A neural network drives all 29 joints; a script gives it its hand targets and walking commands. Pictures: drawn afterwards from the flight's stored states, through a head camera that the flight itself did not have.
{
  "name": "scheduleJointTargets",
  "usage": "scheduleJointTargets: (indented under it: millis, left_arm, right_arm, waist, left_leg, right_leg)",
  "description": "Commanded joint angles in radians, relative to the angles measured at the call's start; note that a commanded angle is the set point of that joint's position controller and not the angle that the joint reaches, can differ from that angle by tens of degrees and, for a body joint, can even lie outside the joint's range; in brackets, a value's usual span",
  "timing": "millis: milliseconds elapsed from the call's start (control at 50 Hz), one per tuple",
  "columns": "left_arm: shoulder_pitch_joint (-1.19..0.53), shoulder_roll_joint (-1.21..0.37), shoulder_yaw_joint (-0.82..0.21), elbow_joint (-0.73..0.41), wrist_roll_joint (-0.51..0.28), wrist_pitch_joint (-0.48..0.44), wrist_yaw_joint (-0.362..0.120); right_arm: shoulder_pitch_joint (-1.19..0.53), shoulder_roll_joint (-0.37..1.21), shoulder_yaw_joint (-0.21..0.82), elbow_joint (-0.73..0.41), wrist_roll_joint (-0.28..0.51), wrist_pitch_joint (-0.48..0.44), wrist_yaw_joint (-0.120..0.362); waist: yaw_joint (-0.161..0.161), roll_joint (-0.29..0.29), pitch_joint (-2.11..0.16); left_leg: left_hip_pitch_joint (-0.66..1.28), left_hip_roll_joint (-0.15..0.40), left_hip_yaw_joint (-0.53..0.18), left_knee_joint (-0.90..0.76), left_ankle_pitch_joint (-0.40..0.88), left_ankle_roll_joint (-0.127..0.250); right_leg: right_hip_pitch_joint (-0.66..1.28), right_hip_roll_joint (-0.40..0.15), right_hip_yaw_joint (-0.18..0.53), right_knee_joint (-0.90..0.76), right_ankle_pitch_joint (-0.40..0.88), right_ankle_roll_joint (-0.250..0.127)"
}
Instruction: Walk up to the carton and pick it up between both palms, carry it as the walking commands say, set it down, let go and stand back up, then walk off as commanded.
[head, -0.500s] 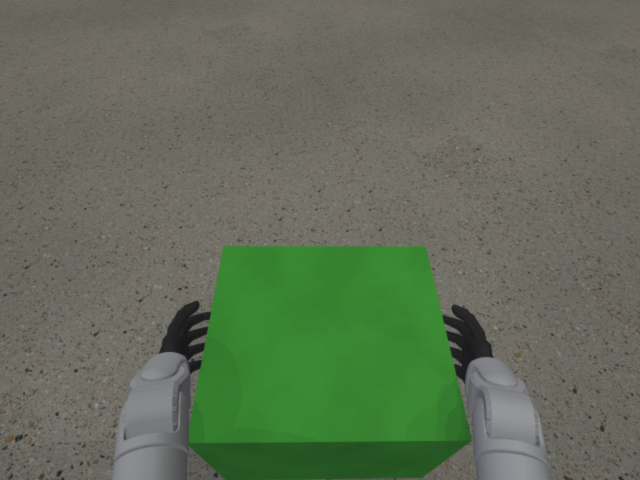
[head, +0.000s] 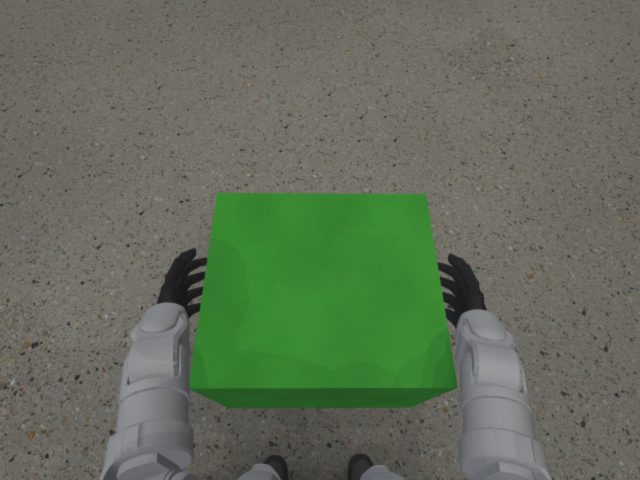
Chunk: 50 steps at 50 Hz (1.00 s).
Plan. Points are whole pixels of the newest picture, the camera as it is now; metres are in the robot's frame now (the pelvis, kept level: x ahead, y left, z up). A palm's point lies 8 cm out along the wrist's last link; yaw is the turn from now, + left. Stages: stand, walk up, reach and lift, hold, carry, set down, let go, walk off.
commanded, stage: set down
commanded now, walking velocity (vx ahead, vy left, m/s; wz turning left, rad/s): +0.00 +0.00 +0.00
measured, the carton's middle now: (321, 308) +0.36 +0.01 -0.11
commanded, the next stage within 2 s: none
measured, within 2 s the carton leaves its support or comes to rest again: neither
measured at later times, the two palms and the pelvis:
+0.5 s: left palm (202, 305) +0.37 +0.20 -0.13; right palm (445, 311) +0.37 -0.19 -0.14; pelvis -0.03 +0.00 -0.07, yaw +0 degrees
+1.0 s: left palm (218, 306) +0.40 +0.19 -0.22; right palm (427, 311) +0.40 -0.19 -0.23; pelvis -0.04 +0.00 -0.15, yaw +0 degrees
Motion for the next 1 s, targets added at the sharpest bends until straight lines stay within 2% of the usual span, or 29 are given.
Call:
scheduleJointTargets:
  millis: [0, 140, 340, 540, 720, 820, 980]
  left_arm:
    - [-0.512, -0.787, -0.521, 0.009, -0.177, -0.043, -0.25]
    - [-0.645, -0.827, -0.516, 0.043, -0.189, -0.033, -0.273]
    - [-0.739, -0.846, -0.502, 0.063, -0.206, -0.008, -0.303]
    - [-0.789, -0.84, -0.524, 0.049, -0.235, -0.018, -0.304]
    - [-0.843, -0.827, -0.563, 0.042, -0.269, -0.036, -0.291]
    - [-0.878, -0.821, -0.562, 0.057, -0.28, -0.033, -0.281]
    - [-0.969, -0.803, -0.526, 0.102, -0.283, -0.026, -0.263]
  right_arm:
    - [-0.5, 0.731, 0.498, 0.028, 0.149, -0.03, 0.23]
    - [-0.632, 0.773, 0.502, 0.057, 0.157, -0.017, 0.271]
    - [-0.754, 0.801, 0.522, 0.064, 0.188, 0.01, 0.299]
    - [-0.796, 0.796, 0.527, 0.075, 0.214, -0.001, 0.291]
    - [-0.849, 0.795, 0.562, 0.071, 0.26, -0.016, 0.268]
    - [-0.896, 0.774, 0.563, 0.082, 0.275, -0.017, 0.259]
    - [-0.992, 0.736, 0.518, 0.138, 0.277, -0.015, 0.255]
  waist:
    - [-0.011, 0.018, -0.552]
    - [-0.007, 0.014, -0.677]
    - [-0.001, -0.004, -0.822]
    - [-0.013, -0.002, -0.954]
    - [-0.002, -0.004, -1.101]
    - [-0.002, -0.012, -1.131]
    - [-0.008, -0.009, -1.13]
  left_leg:
    - [0.133, -0.073, 0.042, 0.021, 0.201, -0.002]
    - [0.0, -0.076, 0.061, 0.132, 0.114, -0.006]
    - [-0.174, -0.087, 0.078, 0.272, 0.077, -0.003]
    - [-0.345, -0.096, 0.088, 0.406, 0.137, -0.004]
    - [-0.486, -0.103, 0.108, 0.523, 0.186, -0.007]
    - [-0.547, -0.102, 0.111, 0.573, 0.165, -0.011]
    - [-0.634, -0.103, 0.119, 0.64, 0.072, -0.013]
  right_leg:
    - [0.175, 0.075, -0.038, 0.052, 0.215, -0.022]
    - [0.018, 0.071, -0.055, 0.157, 0.111, -0.028]
    - [-0.153, 0.073, -0.071, 0.292, 0.065, -0.021]
    - [-0.273, 0.084, -0.08, 0.43, 0.139, -0.013]
    - [-0.337, 0.092, -0.082, 0.539, 0.219, 0.001]
    - [-0.403, 0.095, -0.092, 0.59, 0.199, 0.006]
    - [-0.537, 0.097, -0.114, 0.658, 0.099, 0.006]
